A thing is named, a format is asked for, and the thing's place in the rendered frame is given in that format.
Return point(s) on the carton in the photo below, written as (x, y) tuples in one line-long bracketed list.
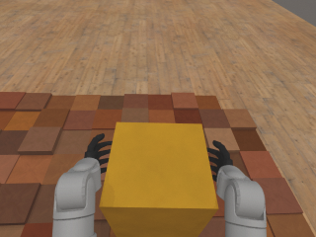
[(158, 181)]

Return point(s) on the right robot hand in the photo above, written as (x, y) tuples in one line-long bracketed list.
[(222, 155)]

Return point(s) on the left robot hand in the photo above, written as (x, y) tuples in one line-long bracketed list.
[(93, 150)]

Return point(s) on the left robot forearm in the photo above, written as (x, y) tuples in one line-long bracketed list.
[(75, 200)]

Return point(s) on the right robot forearm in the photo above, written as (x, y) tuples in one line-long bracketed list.
[(244, 203)]

